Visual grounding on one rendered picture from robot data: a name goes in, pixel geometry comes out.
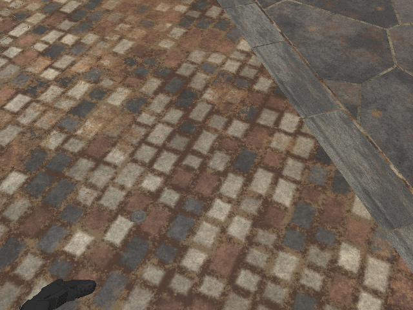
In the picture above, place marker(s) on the left robot hand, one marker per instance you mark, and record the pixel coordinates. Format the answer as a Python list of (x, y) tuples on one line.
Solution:
[(59, 292)]

